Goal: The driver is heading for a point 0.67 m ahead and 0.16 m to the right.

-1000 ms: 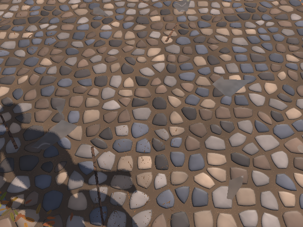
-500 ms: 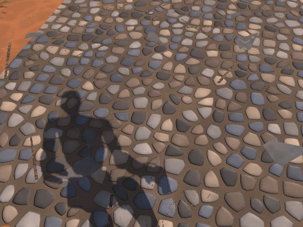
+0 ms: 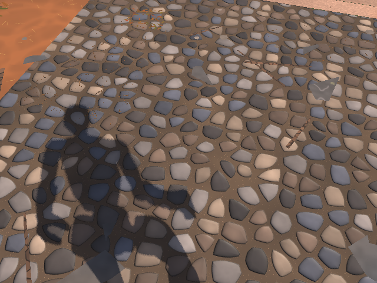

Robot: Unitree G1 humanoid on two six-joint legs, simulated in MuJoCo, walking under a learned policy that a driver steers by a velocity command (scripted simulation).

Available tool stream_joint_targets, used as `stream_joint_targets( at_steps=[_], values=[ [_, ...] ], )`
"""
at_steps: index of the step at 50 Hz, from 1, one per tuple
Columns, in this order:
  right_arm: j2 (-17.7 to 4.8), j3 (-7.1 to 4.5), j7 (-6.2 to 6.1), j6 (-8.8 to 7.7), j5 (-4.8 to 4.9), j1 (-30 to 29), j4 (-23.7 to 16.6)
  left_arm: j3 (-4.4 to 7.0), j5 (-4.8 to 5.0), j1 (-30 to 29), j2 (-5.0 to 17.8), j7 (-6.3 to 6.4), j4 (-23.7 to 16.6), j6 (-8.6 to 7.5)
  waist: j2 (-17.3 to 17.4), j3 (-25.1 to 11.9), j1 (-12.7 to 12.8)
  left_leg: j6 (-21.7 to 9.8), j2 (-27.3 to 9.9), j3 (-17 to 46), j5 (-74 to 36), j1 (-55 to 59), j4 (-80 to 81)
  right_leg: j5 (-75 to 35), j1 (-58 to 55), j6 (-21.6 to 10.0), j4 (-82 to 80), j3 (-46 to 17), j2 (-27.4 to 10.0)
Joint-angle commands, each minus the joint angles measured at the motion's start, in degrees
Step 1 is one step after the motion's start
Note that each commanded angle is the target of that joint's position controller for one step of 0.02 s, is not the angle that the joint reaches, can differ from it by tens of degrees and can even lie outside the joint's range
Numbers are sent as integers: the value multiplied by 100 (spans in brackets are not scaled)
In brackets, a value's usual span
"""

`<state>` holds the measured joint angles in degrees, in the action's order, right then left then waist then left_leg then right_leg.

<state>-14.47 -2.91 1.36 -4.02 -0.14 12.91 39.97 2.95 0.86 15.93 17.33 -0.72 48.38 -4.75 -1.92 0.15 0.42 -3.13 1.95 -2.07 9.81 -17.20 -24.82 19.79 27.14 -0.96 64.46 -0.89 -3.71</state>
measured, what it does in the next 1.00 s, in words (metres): walks ahead, turning right: right foot, then left foot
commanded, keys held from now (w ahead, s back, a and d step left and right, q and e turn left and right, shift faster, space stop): w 0.16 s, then w+e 0.58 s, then w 0.08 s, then no key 0.18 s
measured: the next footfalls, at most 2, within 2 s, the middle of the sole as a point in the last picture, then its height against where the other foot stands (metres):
right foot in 0.38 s outside the picture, level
left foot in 0.88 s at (197, 234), level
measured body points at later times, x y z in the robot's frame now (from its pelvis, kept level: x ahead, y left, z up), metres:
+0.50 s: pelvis +0.27 -0.07 -0.01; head +0.30 -0.09 +0.44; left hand +0.44 +0.18 -0.11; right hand +0.32 -0.36 -0.13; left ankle +0.17 +0.09 -0.65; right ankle +0.32 -0.15 -0.74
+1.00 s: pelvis +0.53 -0.08 -0.01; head +0.56 -0.08 +0.44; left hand +0.69 +0.16 -0.13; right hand +0.62 -0.38 -0.09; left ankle +0.63 -0.01 -0.74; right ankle +0.39 -0.17 -0.66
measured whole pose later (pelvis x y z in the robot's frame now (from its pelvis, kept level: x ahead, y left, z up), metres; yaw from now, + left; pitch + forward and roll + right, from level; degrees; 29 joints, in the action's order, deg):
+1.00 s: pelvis +0.53 -0.08 -0.01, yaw -21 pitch +2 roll +0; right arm -14.5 -2.5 1.4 -5.8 -0.8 6.0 41.1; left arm 3.3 0.5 18.5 16.7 1.3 44.0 -1.0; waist -1.7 1.7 1.4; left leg -1.6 1.9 -0.1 7.9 -21.2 -27.5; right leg 29.6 22.0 1.2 65.1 -7.4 4.4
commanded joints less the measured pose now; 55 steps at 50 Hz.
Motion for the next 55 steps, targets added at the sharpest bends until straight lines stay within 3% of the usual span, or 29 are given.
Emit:
stream_joint_targets(
  at_steps=[1,5,9,14,16,18,19,20,21,22,23,24,26,28,30,33,37,40,42,43,44,45,46,47,48,49,51,53,55],
  values=[
    [-634,-178,4,-142,5,76,-204,100,-30,30,314,17,-378,14,710,-213,60,-1134,-1496,1660,-913,959,1501,-499,1079,109,-183,-245,-419],
    [-831,-238,-72,-166,27,322,51,47,-93,-655,170,24,-588,62,510,48,-47,-1077,-1372,1056,-1322,845,1708,-1591,1271,237,-1440,-204,-403],
    [-1013,-275,-128,-122,73,643,288,-16,-28,-1372,87,-74,-757,10,532,191,-307,-881,-1289,629,-1077,939,1742,-2509,904,180,-2687,-19,-175],
    [-1085,-331,-168,-46,92,903,621,-7,38,-1869,217,-222,-1045,32,532,361,-423,-681,-1725,401,-1191,1911,1437,-1977,1130,-162,-3156,-84,-78],
    [-1153,-362,-203,15,96,802,651,37,16,-1705,319,-263,-1077,35,614,217,-282,-531,-1757,206,-2261,2174,990,-1463,765,-351,-3242,102,106],
    [-1151,-347,-265,105,70,660,596,250,-18,-540,637,-234,-774,49,572,-522,301,-246,-1412,-258,-4012,1967,-565,-1458,-955,-605,-3444,491,593],
    [-1017,-269,-329,113,-35,741,455,419,-9,404,1062,-177,-585,70,92,-1152,615,4,-1156,-486,-3022,849,-2160,-1802,-2610,-898,-3338,-448,40],
    [-331,-22,-238,-20,-152,1313,244,535,28,751,1626,-169,-542,73,-1383,-1747,287,460,-31,-303,860,-1717,-4331,-722,-4661,-2003,-3931,-3500,-1303],
    [-662,-71,-168,-210,-21,1030,317,402,77,861,1147,-173,-582,70,-1011,-2113,524,396,28,722,2184,-2509,-5065,-5,-5046,-2075,-4642,-4546,-1493],
    [-962,-147,-111,-335,165,496,140,337,26,559,939,-148,-644,54,-723,-1350,559,285,-255,820,1782,-2930,-5177,-262,-4492,-1805,-4706,-3772,-1331],
    [-924,-119,-131,-402,151,152,56,313,-4,240,842,-122,-735,46,-181,-921,438,228,-493,756,1310,-2809,-4862,-796,-3728,-1643,-4708,-3114,-1102],
    [-917,-145,-174,-417,22,-27,27,274,-24,-45,706,-110,-798,55,117,-563,256,252,-656,706,1029,-2552,-4376,-1409,-2965,-1548,-4796,-2637,-918],
    [-878,-190,-201,-312,-69,31,-27,222,-87,-283,547,-80,-923,59,-93,-424,-51,334,-785,732,781,-1941,-3866,-2047,-2169,-1525,-5043,-2273,-673],
    [-737,-175,-213,-201,-82,68,-44,251,-44,-229,604,-31,-936,41,-146,-342,-131,469,-765,649,647,-1825,-3444,-2290,-1773,-1582,-5188,-2005,-580],
    [-643,-147,-236,-149,-90,-291,-165,302,-17,-71,756,47,-896,37,-118,-165,-57,602,-697,596,102,-1948,-2793,-2339,-1544,-1536,-5282,-1794,-481],
    [-497,-94,-201,-176,-73,-941,-318,319,23,175,785,127,-821,87,-194,-38,170,663,-497,606,-1012,-1686,-1588,-1988,-1318,-1259,-5232,-1532,-198],
    [-522,-84,-98,-261,27,-1604,-499,333,74,540,804,171,-701,161,-270,39,408,640,-233,635,-1491,-1244,-690,-1526,-1402,-1136,-5007,-1796,-226],
    [-651,-116,-6,-340,34,-1649,-516,309,46,697,709,198,-617,206,-343,19,408,486,-242,677,-1190,-1150,-302,-1567,-2016,-1070,-4590,-2102,-464],
    [-745,-163,-6,-386,-6,-1349,-452,314,11,622,700,205,-604,250,-505,4,219,274,-186,541,-832,-743,-50,-2336,-2242,-940,-4157,-2183,-469],
    [-847,-224,-39,-418,-88,-903,-333,276,-2,536,586,206,-640,267,-469,-264,-24,92,-151,427,-1102,-55,258,-3203,-2285,-758,-3572,-2000,-173],
    [-1097,-287,-67,-455,-211,-244,-264,196,-71,429,394,201,-767,252,-236,-976,-327,-260,-794,895,-2251,1261,-94,-3133,-1834,-515,-2463,-1720,113],
    [-1510,-395,-84,-397,-298,423,-150,98,-41,1176,134,210,-751,209,993,-1898,-287,-1224,-2038,2502,-3485,3415,-427,-1097,-137,-38,-572,-1125,850],
    [-1228,-361,-24,-296,-90,735,49,94,-29,1522,315,205,-668,183,1857,-2207,-284,-1668,-2687,3831,-3321,3732,-39,1786,736,171,547,-1001,1045],
    [-905,-254,-13,-244,31,479,-19,209,21,1162,735,206,-650,214,1123,-1500,-342,-1452,-2509,3455,-2740,3017,110,1584,1044,234,1007,-1194,764],
    [-724,-173,-15,-189,-6,81,-95,227,16,640,768,219,-755,274,662,-989,-297,-1230,-2242,2754,-2768,2324,178,1252,1060,295,1020,-990,573],
    [-543,-85,5,-160,-36,-259,-80,223,-51,320,688,227,-846,335,443,-543,-174,-1123,-1964,2210,-3073,1586,340,1049,973,339,632,-827,400],
    [-413,-11,31,-151,-107,-615,3,188,-92,369,375,234,-851,454,707,-361,142,-924,-1514,1511,-3403,643,601,654,180,379,-327,-595,116],
    [-561,-49,17,-127,-136,-748,110,113,-95,440,116,247,-826,487,970,-484,222,-975,-1316,1062,-3987,317,698,304,-413,473,-1228,-323,151],
    [-722,-89,-26,-77,-93,-726,225,70,-112,289,55,246,-838,487,955,-750,172,-981,-1303,877,-4086,332,688,-295,-903,470,-1982,-246,153]
  ],
)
